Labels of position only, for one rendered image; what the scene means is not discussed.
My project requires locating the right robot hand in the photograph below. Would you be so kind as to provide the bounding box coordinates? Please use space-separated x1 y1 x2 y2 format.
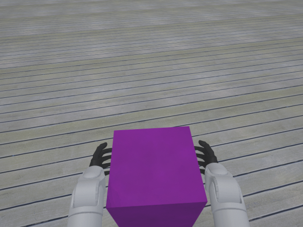
194 140 218 174

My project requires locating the carton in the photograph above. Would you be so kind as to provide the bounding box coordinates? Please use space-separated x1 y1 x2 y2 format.
106 126 208 227

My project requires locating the robot right forearm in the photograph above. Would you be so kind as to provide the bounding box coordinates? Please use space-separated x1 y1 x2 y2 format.
205 163 250 227

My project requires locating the left robot hand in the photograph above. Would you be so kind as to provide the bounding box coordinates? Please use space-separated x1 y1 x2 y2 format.
89 142 112 176

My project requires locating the robot left forearm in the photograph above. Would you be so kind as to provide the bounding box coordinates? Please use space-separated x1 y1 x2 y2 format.
67 166 106 227

